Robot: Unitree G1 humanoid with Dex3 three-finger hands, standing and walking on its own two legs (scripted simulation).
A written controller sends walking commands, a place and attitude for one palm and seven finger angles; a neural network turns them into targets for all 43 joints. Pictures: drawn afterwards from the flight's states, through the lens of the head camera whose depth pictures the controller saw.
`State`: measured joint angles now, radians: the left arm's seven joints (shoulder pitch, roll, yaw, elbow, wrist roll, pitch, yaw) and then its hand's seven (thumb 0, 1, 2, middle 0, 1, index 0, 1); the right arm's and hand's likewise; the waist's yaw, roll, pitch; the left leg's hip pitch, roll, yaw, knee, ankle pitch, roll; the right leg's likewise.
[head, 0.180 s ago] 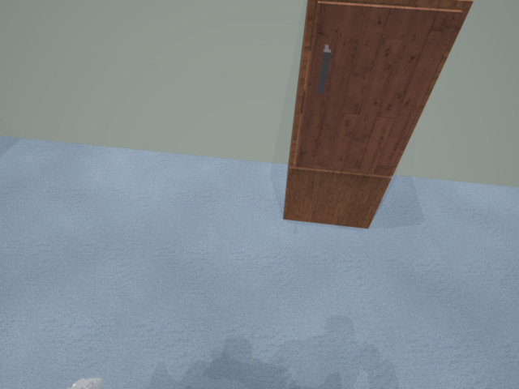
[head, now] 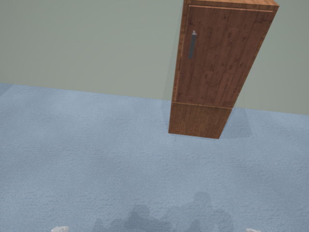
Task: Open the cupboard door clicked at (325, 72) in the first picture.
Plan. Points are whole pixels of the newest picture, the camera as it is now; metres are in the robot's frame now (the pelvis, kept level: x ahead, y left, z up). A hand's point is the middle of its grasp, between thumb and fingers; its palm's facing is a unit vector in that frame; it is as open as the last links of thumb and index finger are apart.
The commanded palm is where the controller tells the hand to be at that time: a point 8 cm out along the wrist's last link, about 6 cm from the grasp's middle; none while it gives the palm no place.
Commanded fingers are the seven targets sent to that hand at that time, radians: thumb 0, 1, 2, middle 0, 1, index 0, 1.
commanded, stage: stand and wait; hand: left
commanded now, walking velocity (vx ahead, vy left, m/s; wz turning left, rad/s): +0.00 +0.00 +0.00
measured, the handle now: (192, 44) +0.98 -0.13 +0.04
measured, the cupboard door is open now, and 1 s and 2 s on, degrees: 0 0 0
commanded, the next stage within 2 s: look at it before walking up in 0.66 s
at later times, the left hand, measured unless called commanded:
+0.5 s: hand out of the picture +0.05 +0.24 -0.15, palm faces -0.03 -0.94 -0.33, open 7.4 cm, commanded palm none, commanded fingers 0.00 0.90 0.90 -0.20 -0.30 -0.20 -0.30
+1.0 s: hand out of the picture +0.06 +0.23 -0.15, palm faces -0.04 -0.95 -0.32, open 7.4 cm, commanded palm none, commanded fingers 0.00 0.90 0.90 -0.20 -0.30 -0.20 -0.30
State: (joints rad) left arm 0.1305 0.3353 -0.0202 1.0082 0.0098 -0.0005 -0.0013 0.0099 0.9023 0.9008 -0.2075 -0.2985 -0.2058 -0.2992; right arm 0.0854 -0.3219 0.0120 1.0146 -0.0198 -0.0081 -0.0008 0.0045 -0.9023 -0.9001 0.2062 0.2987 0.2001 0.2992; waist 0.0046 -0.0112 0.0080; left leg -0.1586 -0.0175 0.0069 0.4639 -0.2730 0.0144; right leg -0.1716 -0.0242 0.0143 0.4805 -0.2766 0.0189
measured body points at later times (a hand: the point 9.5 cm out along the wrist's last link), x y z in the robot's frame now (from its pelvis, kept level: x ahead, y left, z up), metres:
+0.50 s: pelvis -0.01 -0.01 +0.00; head -0.02 -0.01 +0.45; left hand +0.05 +0.29 -0.13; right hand +0.06 -0.31 -0.13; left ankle -0.01 +0.11 -0.74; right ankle -0.01 -0.13 -0.74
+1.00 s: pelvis -0.02 -0.01 +0.01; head -0.01 -0.01 +0.46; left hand +0.06 +0.28 -0.13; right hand +0.06 -0.30 -0.13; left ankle -0.01 +0.11 -0.74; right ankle -0.01 -0.13 -0.74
